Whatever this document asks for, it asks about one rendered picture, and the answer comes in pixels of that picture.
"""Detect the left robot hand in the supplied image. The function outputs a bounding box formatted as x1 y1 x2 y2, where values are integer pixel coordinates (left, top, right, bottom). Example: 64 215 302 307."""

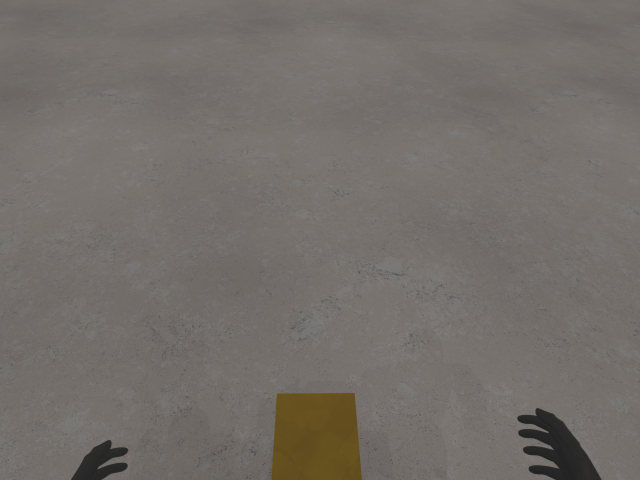
71 440 128 480

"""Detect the right robot hand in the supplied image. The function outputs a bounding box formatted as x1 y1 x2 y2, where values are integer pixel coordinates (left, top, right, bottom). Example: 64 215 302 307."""
517 408 601 480

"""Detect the carton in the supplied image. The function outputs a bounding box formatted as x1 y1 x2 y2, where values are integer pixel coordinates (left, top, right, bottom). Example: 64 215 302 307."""
272 393 362 480

